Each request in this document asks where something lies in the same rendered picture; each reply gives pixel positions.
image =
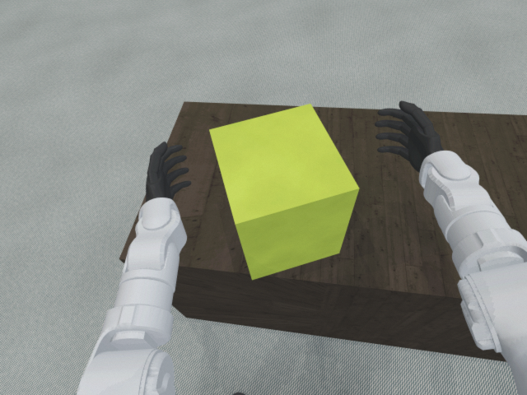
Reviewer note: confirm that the left robot upper arm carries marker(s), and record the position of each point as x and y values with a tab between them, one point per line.
131	372

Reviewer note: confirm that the carton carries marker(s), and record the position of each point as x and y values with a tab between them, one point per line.
290	192

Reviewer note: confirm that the right robot upper arm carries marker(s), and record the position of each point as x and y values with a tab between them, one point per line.
494	304

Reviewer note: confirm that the pedestal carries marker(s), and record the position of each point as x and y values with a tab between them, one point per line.
394	282

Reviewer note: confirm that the right robot forearm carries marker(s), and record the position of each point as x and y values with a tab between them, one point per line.
477	232

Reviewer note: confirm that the robot right hand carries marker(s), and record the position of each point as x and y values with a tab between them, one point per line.
420	137

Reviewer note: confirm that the left robot forearm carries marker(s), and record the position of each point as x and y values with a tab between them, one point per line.
141	318

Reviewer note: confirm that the robot left hand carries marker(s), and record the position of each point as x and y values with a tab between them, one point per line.
158	181

